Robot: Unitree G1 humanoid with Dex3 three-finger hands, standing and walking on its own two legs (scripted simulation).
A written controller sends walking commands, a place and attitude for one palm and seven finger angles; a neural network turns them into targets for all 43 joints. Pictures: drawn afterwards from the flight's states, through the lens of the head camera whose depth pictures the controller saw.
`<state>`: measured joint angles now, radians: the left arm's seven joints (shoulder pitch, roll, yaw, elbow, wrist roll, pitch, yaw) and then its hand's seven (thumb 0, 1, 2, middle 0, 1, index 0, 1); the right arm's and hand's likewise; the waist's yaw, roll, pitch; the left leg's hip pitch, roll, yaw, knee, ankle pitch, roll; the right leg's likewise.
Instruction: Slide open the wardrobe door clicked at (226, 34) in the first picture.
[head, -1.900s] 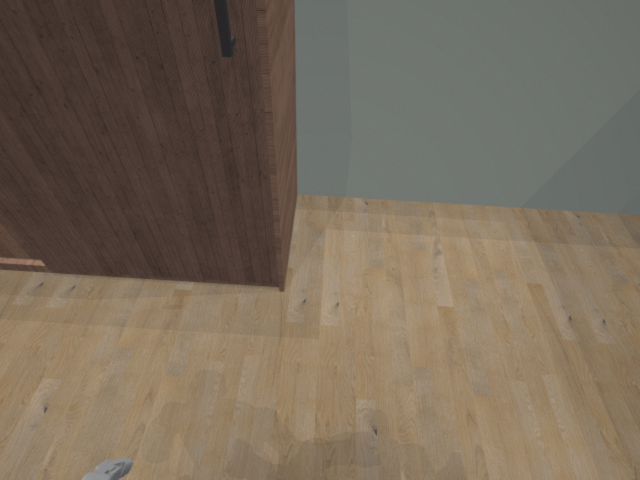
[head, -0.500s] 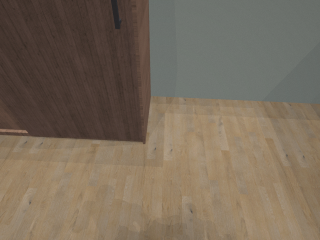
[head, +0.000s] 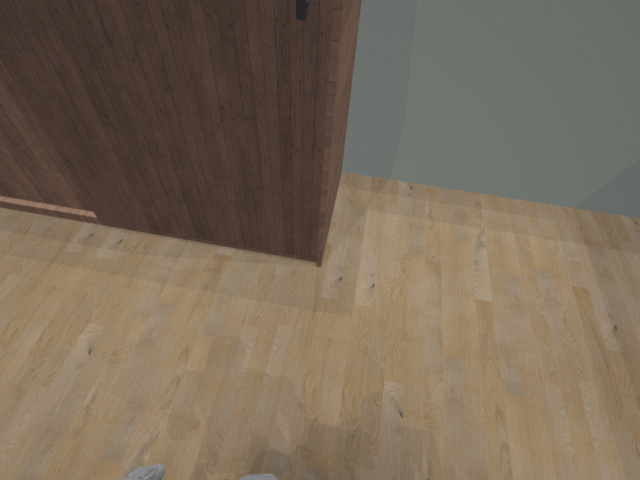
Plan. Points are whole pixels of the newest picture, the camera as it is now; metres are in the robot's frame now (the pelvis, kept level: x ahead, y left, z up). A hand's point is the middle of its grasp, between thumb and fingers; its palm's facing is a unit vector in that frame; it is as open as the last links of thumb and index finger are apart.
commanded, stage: walk to a spot facing it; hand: right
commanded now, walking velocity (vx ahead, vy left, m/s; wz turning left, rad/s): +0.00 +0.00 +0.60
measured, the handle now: out of the picture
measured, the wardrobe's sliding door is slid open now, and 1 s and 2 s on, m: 0.00 0.00 0.00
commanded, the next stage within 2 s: none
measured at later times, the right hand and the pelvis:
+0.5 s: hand out of the picture +0.07 -0.24 -0.16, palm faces -0.15 +0.96 -0.23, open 7.3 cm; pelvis -0.03 -0.04 +0.01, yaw +14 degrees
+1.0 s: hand (410, 466) +0.17 -0.12 -0.14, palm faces -0.57 +0.79 -0.24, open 7.3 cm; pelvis -0.06 -0.04 +0.00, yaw +34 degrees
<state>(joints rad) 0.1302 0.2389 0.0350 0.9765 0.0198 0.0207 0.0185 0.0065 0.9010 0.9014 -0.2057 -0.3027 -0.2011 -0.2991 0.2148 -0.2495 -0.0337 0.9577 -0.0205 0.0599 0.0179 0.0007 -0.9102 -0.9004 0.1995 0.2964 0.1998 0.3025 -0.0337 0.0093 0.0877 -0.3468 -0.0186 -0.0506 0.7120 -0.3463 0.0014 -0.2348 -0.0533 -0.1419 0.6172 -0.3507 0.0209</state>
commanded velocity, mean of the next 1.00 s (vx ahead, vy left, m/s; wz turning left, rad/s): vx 0.01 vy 0.00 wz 0.60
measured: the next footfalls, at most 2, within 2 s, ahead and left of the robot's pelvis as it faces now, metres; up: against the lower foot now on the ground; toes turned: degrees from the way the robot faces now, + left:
right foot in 0.46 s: +0.02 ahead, -0.14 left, +0.00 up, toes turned +14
left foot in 0.96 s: -0.09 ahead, +0.08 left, +0.00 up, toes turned +37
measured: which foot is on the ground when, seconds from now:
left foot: down 0.00-0.46, up 0.48-0.94, down 0.96-1.00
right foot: down 0.00-0.02, up 0.04-0.44, down 0.46-0.94, up 0.96-1.00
